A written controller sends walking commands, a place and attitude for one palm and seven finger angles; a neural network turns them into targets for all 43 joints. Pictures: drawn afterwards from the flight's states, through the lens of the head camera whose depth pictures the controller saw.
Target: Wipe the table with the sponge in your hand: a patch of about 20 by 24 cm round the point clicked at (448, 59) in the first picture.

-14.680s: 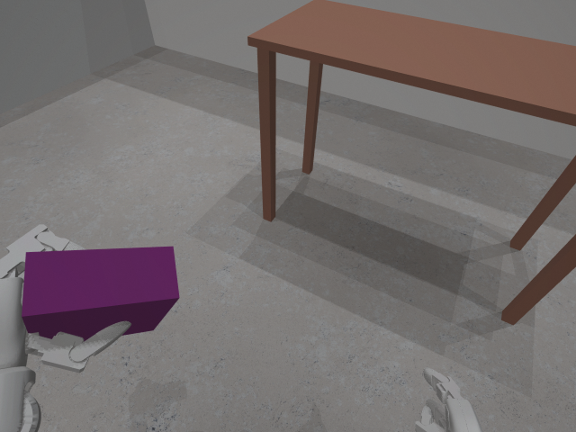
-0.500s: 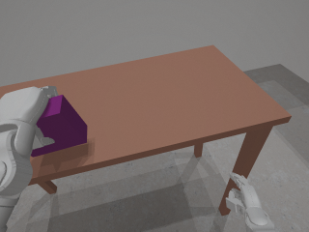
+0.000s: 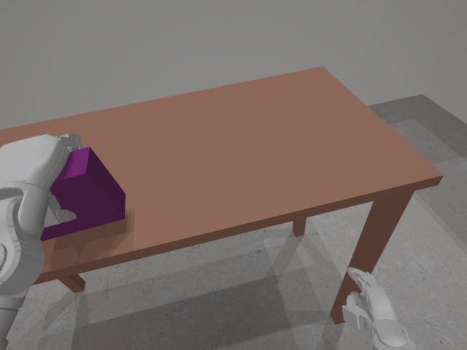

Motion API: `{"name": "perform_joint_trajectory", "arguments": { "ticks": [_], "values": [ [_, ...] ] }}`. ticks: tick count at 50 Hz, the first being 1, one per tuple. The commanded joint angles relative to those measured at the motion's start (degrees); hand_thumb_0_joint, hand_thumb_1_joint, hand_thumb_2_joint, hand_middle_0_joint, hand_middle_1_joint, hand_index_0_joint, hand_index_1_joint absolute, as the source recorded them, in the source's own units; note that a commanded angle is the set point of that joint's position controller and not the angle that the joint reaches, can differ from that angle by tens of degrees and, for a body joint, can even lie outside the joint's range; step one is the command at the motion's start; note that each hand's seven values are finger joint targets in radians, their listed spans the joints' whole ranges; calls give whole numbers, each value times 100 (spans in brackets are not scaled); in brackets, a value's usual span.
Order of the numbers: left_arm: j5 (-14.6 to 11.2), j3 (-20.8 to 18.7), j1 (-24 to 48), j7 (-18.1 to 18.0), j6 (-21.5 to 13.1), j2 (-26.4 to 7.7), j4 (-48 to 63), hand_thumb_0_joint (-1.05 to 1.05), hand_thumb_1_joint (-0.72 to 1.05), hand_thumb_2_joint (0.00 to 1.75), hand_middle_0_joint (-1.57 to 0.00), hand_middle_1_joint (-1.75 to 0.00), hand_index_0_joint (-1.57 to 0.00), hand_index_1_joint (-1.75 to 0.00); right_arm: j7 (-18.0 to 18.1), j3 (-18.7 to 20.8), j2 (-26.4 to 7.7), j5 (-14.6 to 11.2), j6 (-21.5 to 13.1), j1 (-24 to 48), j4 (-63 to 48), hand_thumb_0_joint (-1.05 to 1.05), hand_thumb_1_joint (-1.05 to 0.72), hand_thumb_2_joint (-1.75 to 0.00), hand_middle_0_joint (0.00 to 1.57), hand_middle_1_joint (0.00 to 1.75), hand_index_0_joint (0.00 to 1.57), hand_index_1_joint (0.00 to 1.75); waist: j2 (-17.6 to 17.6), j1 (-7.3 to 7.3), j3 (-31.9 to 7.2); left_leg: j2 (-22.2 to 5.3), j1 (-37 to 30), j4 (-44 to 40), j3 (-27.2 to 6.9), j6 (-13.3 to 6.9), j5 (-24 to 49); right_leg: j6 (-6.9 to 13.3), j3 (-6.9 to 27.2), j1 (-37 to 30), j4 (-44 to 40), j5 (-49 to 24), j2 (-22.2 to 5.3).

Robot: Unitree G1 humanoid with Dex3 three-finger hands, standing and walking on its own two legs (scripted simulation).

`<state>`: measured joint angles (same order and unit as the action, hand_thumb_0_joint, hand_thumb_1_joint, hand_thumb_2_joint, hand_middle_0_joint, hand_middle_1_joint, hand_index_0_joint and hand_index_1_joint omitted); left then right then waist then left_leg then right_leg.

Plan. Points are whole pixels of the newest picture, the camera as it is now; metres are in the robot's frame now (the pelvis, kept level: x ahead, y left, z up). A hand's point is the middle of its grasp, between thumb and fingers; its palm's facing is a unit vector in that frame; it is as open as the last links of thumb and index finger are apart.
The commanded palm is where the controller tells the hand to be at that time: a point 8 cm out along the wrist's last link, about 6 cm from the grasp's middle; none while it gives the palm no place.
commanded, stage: move the sponge above the wiping area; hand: left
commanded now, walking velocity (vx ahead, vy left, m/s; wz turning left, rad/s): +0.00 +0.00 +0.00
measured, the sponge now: (72, 203) +0.26 +0.32 +0.15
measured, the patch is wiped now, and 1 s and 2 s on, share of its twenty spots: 0.00 0.00 0.00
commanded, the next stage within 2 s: lower the sponge onto the table in 1.44 s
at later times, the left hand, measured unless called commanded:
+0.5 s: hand (55, 184) +0.26 +0.32 +0.19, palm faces +0.12 -0.01 -0.99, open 9.7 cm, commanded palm +0.22 +0.33 +0.27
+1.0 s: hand (50, 178) +0.26 +0.32 +0.21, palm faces +0.16 +0.00 -0.99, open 9.7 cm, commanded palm +0.21 +0.32 +0.28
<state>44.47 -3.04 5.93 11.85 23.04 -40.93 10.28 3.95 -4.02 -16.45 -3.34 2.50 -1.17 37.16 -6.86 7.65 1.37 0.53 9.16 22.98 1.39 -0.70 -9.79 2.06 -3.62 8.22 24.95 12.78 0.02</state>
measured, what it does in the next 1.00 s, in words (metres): stands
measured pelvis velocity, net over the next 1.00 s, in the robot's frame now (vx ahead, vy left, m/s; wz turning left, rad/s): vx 0.00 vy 0.01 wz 0.01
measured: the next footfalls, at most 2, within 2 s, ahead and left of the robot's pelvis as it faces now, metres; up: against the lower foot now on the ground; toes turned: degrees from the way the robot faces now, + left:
none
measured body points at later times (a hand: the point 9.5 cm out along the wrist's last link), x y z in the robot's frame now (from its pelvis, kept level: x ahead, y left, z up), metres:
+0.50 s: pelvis +0.00 +0.01 +0.00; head +0.00 -0.04 +0.45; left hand +0.25 +0.32 +0.25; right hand +0.25 -0.19 -0.08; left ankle +0.03 +0.11 -0.74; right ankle +0.01 -0.10 -0.74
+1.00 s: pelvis +0.00 +0.01 +0.00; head -0.02 -0.04 +0.45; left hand +0.25 +0.32 +0.26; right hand +0.26 -0.18 -0.07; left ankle +0.03 +0.11 -0.74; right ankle +0.01 -0.10 -0.74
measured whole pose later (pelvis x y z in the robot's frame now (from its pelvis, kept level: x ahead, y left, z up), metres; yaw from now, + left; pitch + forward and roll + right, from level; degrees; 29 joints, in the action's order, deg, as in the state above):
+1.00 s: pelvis +0.00 +0.01 +0.00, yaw +0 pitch -5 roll +0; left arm 44.9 -2.0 8.7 11.3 22.4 -41.1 10.5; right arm 3.8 -4.6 -15.6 -3.3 2.5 -0.2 37.0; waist -6.4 8.5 1.3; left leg 0.9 8.6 22.1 1.1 -1.1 -9.1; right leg 1.7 -3.7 7.3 23.5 11.8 -0.2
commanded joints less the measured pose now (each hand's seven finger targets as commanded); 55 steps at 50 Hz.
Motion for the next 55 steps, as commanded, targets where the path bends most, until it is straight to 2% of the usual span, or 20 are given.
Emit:
{"name": "perform_joint_trajectory", "arguments": {
  "ticks": [1, 3, 11, 14, 16, 18, 21, 23, 26, 35, 36, 40, 41, 43, 45, 46, 48, 51, 53, 55],
  "values": [
    [161, -1183, 1687, -189, -127, -1856, 916, 0, 10, 130, -120, -160, -120, -160, 53, 173, -479, -18, -369, 1443, -1118, 0, -90, -90, 20, 30, 20, 30, 193, 40, -1209, 113, -280, -196, -251, -127, 728, 186, 631, -249, -482, -493, 30],
    [146, -1002, 1871, -227, -258, -1725, 706, 0, 10, 130, -120, -160, -120, -160, 81, 225, -532, 41, -367, 1117, -991, 0, -90, -90, 20, 30, 20, 30, 249, -56, -1231, 97, -309, -221, -209, -121, 731, 123, 422, -256, -508, -520, -41],
    [122, -1428, 1741, -334, -481, -2054, 622, 0, 10, 130, -120, -160, -120, -160, 82, 211, -508, -1, -410, 1290, -1031, 0, -90, -90, 20, 30, 20, 30, 66, 37, -1236, 125, -323, -215, -257, -109, 801, 215, 635, -364, -551, -560, 27],
    [111, -1191, 1774, -353, -525, -1823, 519, 0, 10, 130, -120, -160, -120, -160, 64, 281, -564, 57, -366, 1002, -943, 0, -90, -90, 20, 30, 20, 30, 123, -13, -1218, 105, -296, -261, -218, -101, 830, 143, 361, -375, -544, -631, -32],
    [135, -1381, 1660, -342, -504, -1982, 746, 0, 10, 130, -120, -160, -120, -160, 58, 220, -495, 2, -421, 1296, -1075, 0, -90, -90, 20, 30, 20, 30, -34, 61, -1364, 120, -357, -230, -275, -105, 924, 230, 558, -464, -491, -676, 37],
    [96, -1095, 1687, -354, -526, -1685, 911, 0, 10, 130, -120, -160, -120, -160, 33, 266, -504, 57, -391, 1063, -1012, 0, -90, -90, 20, 30, 20, 30, -14, -1, -1386, 100, -397, -261, -246, -103, 1026, 158, 321, -461, -484, -784, -14],
    [89, -1532, 1267, -373, -432, -2004, 1047, 0, 10, 130, -120, -160, -120, -160, 10, 217, -476, 30, -403, 1333, -1116, 0, -90, -90, 20, 30, 20, 30, 105, 156, -1340, 89, -326, -252, -311, -103, 1030, 238, 551, -506, -440, -790, 51],
    [69, -1401, 1374, -416, -376, -1865, 867, 0, 10, 130, -120, -160, -120, -160, 9, 277, -538, 72, -342, 1043, -985, 0, -90, -90, 20, 30, 20, 30, 217, 61, -1260, 68, -257, -252, -220, -90, 999, 151, 358, -459, -457, -795, -23],
    [45, -1620, 1265, -423, -263, -2036, 1204, 0, 10, 130, -120, -160, -120, -160, -8, 215, -475, 6, -353, 1405, -1141, 0, -90, -90, 20, 30, 20, 30, 101, 180, -1389, 90, -292, -245, -304, -86, 1026, 232, 565, -529, -419, -758, 58],
    [98, -843, 1716, -149, -124, -1545, 1084, 0, 10, 130, -120, -160, -120, -160, 64, 227, -519, 19, -294, 1182, -1033, 0, -90, -90, 20, 30, 20, 30, 170, -32, -1099, 102, -323, -344, -282, -106, 705, 106, 293, -197, -551, -463, 19],
    [156, -884, 1908, -137, -125, -1604, 1257, 0, 10, 130, -120, -160, -120, -160, 76, 150, -440, -52, -374, 1507, -1151, 0, -90, -90, 20, 30, 20, 30, 73, -15, -1190, 98, -403, -325, -333, -108, 650, 200, 522, -191, -547, -345, 99],
    [204, -1011, 1807, -198, -236, -1753, 1194, 0, 10, 130, -120, -160, -120, -160, 78, 224, -495, 62, -339, 1172, -1025, 0, -90, -90, 20, 30, 20, 30, 106, 68, -1293, 109, -393, -364, -307, -103, 789, 171, 354, -355, -535, -482, 14],
    [247, -1224, 1895, -223, -179, -1944, 1178, 0, 10, 130, -120, -160, -120, -160, 79, 147, -452, 5, -374, 1456, -1094, 0, -90, -90, 20, 30, 20, 30, 158, 110, -1316, 100, -385, -367, -367, -95, 735, 260, 591, -363, -532, -372, 104],
    [246, -1070, 2079, -294, -176, -1794, 910, 0, 10, 130, -120, -160, -120, -160, 53, 179, -487, 47, -327, 1220, -959, 0, -90, -90, 20, 30, 20, 30, 187, 63, -1233, 97, -295, -421, -311, -67, 716, 192, 335, -360, -546, -330, 45],
    [169, -1185, 1904, -330, -148, -1835, 1058, 0, 10, 130, -120, -160, -120, -160, 22, 208, -485, 63, -296, 1235, -989, 0, -90, -90, 20, 30, 20, 30, 25, 174, -1327, 99, -315, -430, -306, -63, 743, 206, 340, -444, -533, -371, 22],
    [198, -1263, 1962, -331, -47, -1917, 1085, 0, 10, 130, -120, -160, -120, -160, 26, 125, -437, 0, -338, 1558, -1100, 0, -90, -90, 20, 30, 20, 30, -78, 193, -1324, 111, -294, -400, -338, -58, 691, 281, 589, -419, -530, -290, 91],
    [218, -990, 2088, -316, 63, -1693, 663, 0, 10, 130, -120, -160, -120, -160, 14, 178, -523, 32, -281, 1256, -939, 0, -90, -90, 20, 30, 20, 30, 158, 68, -1225, 86, -213, -418, -282, -43, 703, 201, 356, -368, -543, -356, 32],
    [232, -1068, 1852, -157, 217, -1765, 939, 0, 10, 130, -120, -160, -120, -160, -1, 129, -467, -44, -294, 1573, -1147, 0, -90, -90, 20, 30, 20, 30, 77, 150, -1339, 111, -228, -365, -321, -78, 690, 256, 590, -404, -494, -358, 82],
    [241, -715, 1995, -48, 245, -1520, 655, 0, 10, 130, -120, -160, -120, -160, 11, 171, -538, 0, -260, 1265, -1027, 0, -90, -90, 20, 30, 20, 30, 243, 6, -1174, 100, -140, -354, -269, -76, 622, 160, 334, -276, -506, -357, 12],
    [229, -780, 1883, 59, 169, -1641, 842, 0, 10, 130, -120, -160, -120, -160, 32, 194, -545, 8, -256, 1242, -1094, 0, -90, -90, 20, 30, 20, 30, 276, 44, -1232, 133, -185, -330, -270, -118, 545, 135, 355, -273, -510, -323, 1]
  ]
}}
